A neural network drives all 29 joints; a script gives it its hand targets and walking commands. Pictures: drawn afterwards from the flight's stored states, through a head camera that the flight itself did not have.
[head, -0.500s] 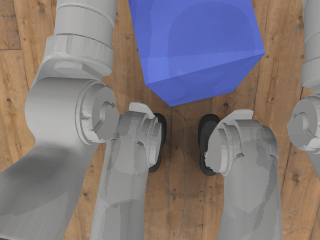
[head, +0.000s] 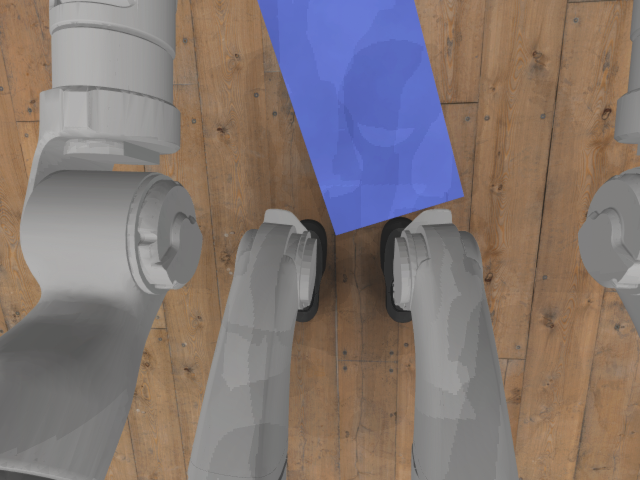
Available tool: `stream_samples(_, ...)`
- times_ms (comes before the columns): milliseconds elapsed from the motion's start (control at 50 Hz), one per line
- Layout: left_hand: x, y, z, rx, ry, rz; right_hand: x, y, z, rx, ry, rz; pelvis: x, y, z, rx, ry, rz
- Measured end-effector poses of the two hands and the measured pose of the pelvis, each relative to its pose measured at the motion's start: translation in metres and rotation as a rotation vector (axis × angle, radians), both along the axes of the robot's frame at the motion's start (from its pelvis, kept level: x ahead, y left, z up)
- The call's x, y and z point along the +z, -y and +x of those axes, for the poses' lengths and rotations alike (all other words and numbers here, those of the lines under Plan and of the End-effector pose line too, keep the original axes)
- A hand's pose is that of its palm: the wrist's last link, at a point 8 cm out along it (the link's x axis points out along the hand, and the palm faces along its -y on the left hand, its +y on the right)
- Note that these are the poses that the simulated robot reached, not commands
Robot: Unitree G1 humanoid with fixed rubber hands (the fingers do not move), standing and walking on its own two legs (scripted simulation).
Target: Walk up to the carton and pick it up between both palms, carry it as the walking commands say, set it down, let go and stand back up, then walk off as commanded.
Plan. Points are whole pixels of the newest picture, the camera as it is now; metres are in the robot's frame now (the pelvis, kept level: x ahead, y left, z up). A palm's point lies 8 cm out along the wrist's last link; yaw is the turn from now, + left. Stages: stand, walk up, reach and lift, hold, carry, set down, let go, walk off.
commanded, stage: set down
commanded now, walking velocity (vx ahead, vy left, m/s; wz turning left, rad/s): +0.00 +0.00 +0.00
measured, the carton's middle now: (361, 106) +0.46 -0.01 -0.38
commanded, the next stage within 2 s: let go in 0.48 s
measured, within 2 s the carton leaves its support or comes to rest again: neither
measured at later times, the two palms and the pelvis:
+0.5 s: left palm out of the picture +0.59 +0.12 +0.04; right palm out of the picture +0.59 -0.21 +0.04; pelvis -0.01 +0.00 +0.10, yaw -2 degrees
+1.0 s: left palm out of the picture +0.42 +0.19 +0.06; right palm out of the picture +0.40 -0.24 +0.07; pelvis +0.02 +0.00 +0.18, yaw -5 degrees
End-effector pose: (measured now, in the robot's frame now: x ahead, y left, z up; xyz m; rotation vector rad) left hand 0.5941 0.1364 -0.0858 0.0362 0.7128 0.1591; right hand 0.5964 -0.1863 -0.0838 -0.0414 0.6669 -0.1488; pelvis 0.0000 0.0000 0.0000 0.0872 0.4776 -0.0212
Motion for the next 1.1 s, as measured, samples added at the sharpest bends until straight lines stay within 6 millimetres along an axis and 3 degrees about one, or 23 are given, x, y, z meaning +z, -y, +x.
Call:
stream_samples(220,0.064,0.006,0.0,-0.015,0.019,0.008,0.057,0.014,-0.012,-0.009,0.008,-0.005,0.054,-0.001,0.001,-0.021,0.015,0.004)
stream_samples(400,0.113,0.014,-0.002,-0.023,0.039,0.014,0.109,0.019,-0.009,-0.007,0.034,0.015,0.089,0.003,-0.004,-0.04,0.04,0.01)
stream_samples(520,0.125,0.016,-0.006,-0.033,0.039,0.007,0.12,0.02,-0.01,-0.01,0.022,0.021,0.107,0.004,-0.006,-0.046,0.031,0.014)
stream_samples(600,0.121,0.009,-0.013,-0.034,0.02,-0.003,0.119,0.022,-0.017,-0.012,0.01,-0.004,0.118,0.005,-0.005,-0.05,0.027,0.016)
stream_samples(720,0.101,-0.016,-0.058,-0.047,-0.079,0.011,0.111,0.04,-0.061,-0.024,-0.047,-0.094,0.136,0.004,0.004,-0.059,0.062,0.009)
stream_samples(820,0.107,-0.034,-0.107,-0.102,-0.12,0.048,0.117,0.049,-0.114,-0.011,-0.098,-0.143,0.151,0.001,0.012,-0.069,0.115,-0.003)
stream_samples(980,0.141,-0.046,-0.167,-0.183,-0.18,0.05,0.151,0.048,-0.186,-0.015,-0.148,-0.118,0.175,-0.004,0.018,-0.081,0.241,-0.028)
stream_samples(1100,0.187,-0.068,-0.203,-0.192,-0.158,0.053,0.19,0.054,-0.232,-0.017,-0.147,-0.11,0.192,-0.007,0.036,-0.08,0.229,-0.037)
